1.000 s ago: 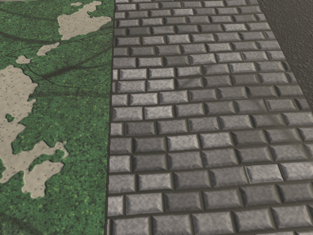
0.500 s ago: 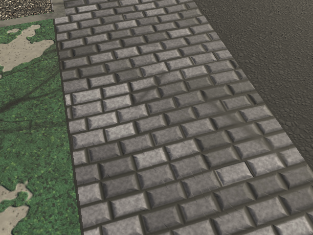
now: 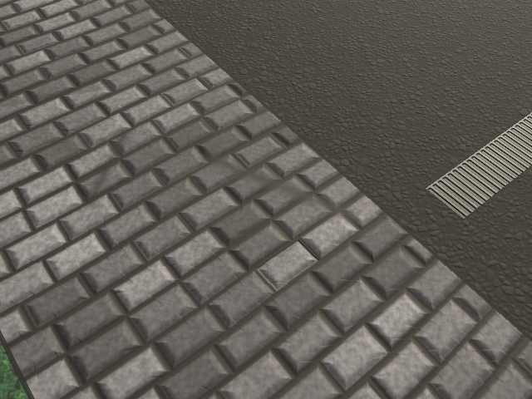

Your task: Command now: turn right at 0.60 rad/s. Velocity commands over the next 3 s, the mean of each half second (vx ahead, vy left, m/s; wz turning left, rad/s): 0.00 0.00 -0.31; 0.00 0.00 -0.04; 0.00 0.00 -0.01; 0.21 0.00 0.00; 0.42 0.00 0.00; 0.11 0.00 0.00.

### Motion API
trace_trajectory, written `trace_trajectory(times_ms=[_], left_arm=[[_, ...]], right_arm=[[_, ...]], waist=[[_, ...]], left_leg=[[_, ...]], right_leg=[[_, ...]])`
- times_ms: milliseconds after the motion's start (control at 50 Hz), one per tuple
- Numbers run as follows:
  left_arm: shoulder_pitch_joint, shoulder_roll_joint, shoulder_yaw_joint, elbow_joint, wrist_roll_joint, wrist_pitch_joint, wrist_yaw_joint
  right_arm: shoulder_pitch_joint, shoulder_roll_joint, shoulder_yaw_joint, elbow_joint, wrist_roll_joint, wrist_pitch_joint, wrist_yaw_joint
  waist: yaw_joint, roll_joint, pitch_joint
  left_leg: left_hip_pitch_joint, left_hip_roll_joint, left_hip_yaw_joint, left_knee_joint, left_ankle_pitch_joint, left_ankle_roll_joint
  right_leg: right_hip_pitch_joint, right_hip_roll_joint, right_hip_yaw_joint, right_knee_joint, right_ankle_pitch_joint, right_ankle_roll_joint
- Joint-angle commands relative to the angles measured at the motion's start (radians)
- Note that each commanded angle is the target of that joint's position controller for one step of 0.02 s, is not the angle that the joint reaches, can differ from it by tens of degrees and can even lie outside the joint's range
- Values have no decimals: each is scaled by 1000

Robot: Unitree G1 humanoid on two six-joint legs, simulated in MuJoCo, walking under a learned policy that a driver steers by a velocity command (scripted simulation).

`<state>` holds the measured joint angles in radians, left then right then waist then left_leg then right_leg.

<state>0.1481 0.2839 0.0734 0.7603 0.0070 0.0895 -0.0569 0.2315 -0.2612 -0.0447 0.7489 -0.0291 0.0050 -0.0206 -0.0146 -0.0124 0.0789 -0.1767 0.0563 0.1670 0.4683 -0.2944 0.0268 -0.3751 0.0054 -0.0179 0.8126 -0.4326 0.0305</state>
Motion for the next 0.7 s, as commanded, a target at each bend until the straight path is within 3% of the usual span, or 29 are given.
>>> trace_trajectory(times_ms=[20, 60, 80, 100, 120, 140, 160, 200, 260, 420, 460, 500, 520, 540, 560, 580, 600, 660, 700], left_arm=[[-24, 68, 10, -96, -6, -19, 2], [34, 68, 11, -88, 10, -35, 13], [81, 121, 22, -78, 29, -53, 25], [82, 273, 48, -110, 22, -69, 35], [184, 252, 56, -86, -8, -69, 39], [150, 196, 34, -77, -6, -68, 45], [66, 134, 12, -84, -3, -65, 51], [-14, 97, -5, -95, -4, -65, 66], [11, 96, -14, -79, 1, -79, 64], [49, 98, -29, -19, 19, -86, 64], [43, 93, -33, -6, 20, -88, 66], [15, 82, -41, 6, 10, -88, 72], [20, 64, -49, 13, 5, -93, 75], [42, 33, -60, 17, 5, -100, 74], [108, 27, -56, 36, -1, -98, 70], [94, 45, -55, 69, 11, -92, 73], [78, 66, -48, 84, 11, -90, 73], [78, 69, -44, 119, 6, -92, 71], [90, 52, -49, 153, 4, -95, 75]], right_arm=[[18, -197, -56, -45, 4, -5, 7], [2, -200, -59, -41, 19, 3, 8], [44, -173, -52, -35, 19, 8, 10], [56, -58, -19, -106, 6, 16, 18], [-25, -108, -24, -106, 1, 34, 2], [-36, -113, -26, -100, 15, 43, 3], [-30, -117, -27, -82, 25, 42, 8], [18, -147, -37, -47, 6, 42, 16], [54, -124, -31, -21, 13, 52, 26], [-3, -82, -14, -4, 15, 58, 10], [7, -76, -11, 8, 20, 52, 1], [47, -54, -2, 32, 19, 39, -6], [63, -58, 2, 42, 10, 25, -11], [78, -91, 2, 48, -2, 9, -15], [5, -156, -8, 44, 9, 2, -10], [-25, -114, -1, 46, 18, -2, 3], [-22, -87, 7, 52, 18, -8, 9], [17, -85, 12, 95, 20, -14, -1], [22, -80, 13, 113, 20, -15, -3]], waist=[[-15, 207, -113], [37, 148, -133], [55, 5, -169], [14, -293, -178], [115, -158, -221], [76, -123, -159], [39, -98, -97], [0, -123, -87], [-4, -79, -129], [33, -105, -67], [27, -97, -73], [-12, -66, -81], [-23, -32, -94], [-8, 23, -123], [72, 121, -81], [45, 115, -78], [28, 95, -55], [17, 99, -56], [16, 57, -54]], left_leg=[[118, 247, -143, -27, 620, 150], [41, 230, -87, 98, 499, 83], [-98, 177, -31, 272, 316, 23], [-402, 5, 26, 510, -344, -58], [-396, -17, -131, 628, -378, -56], [-400, -2, -163, 672, -313, -51], [-381, 14, -181, 640, -222, -46], [-330, 8, -164, 601, -112, -53], [-274, -11, -164, 562, -71, -60], [-155, -37, -164, 240, -109, -40], [-100, -48, -163, 160, -102, -29], [15, -53, -153, -37, 30, -14], [116, -14, -200, -137, 164, -8], [197, 86, -306, -168, 247, 6], [104, 137, -357, -136, 319, 44], [14, 125, -341, -134, 245, 51], [-8, 84, -304, -142, 202, 29], [17, 52, -275, -151, 202, 13], [41, 54, -274, -147, 211, 19]], right_leg=[[28, 23, -66, -135, -1, -38], [179, 39, -65, -369, 179, -69], [342, -42, 96, -501, 279, -95], [477, -387, 527, -490, 769, -217], [421, -413, 482, -456, 890, -343], [374, -356, 393, -462, 850, -344], [308, -285, 311, -489, 757, -299], [288, -193, 221, -503, 758, -242], [300, -186, 194, -507, 773, -235], [229, -188, 249, -529, 476, -244], [211, -191, 271, -513, 473, -243], [176, -170, 268, -477, 461, -210], [126, -158, 268, -467, 433, -169], [84, -121, 244, -439, 374, -128], [109, -22, 167, -479, 260, -108], [218, -20, 156, -501, 259, -99], [240, -29, 166, -498, 292, -100], [249, -52, 173, -488, 359, -105], [233, -52, 171, -501, 357, -98]])
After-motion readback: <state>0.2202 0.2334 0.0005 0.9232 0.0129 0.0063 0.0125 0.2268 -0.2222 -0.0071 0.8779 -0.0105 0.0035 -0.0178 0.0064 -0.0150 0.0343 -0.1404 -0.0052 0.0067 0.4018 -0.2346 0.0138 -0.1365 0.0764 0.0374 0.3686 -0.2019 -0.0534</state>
